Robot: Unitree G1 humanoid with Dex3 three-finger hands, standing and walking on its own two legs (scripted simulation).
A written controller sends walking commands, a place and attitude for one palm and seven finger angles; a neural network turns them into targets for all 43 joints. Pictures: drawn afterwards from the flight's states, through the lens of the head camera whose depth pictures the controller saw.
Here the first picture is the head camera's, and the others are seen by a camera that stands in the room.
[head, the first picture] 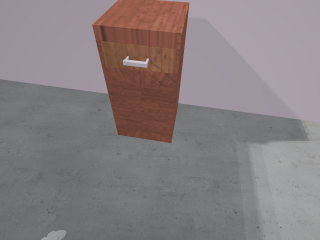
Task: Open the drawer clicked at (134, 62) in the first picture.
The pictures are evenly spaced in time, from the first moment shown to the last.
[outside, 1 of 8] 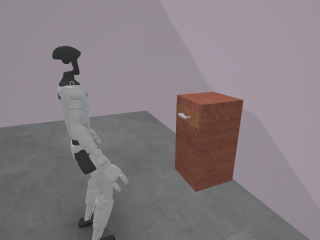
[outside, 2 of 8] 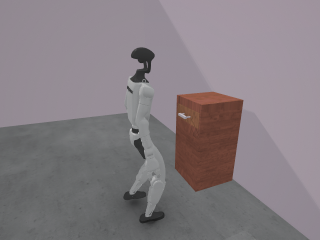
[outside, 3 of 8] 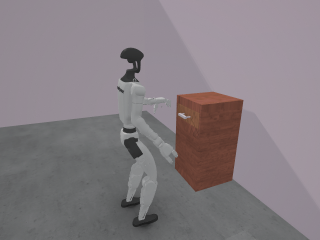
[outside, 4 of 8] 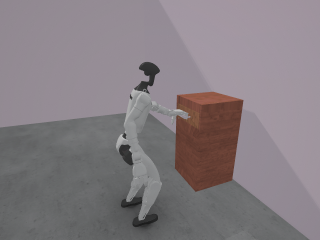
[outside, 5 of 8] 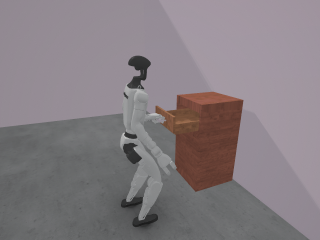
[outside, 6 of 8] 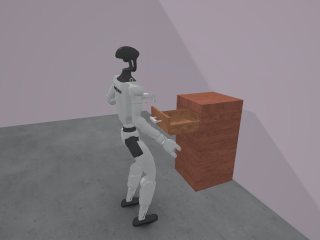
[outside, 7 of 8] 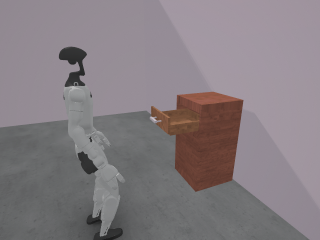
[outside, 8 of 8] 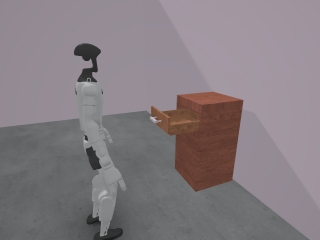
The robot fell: no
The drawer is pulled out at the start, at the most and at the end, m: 0.00 0.30 0.29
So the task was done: yes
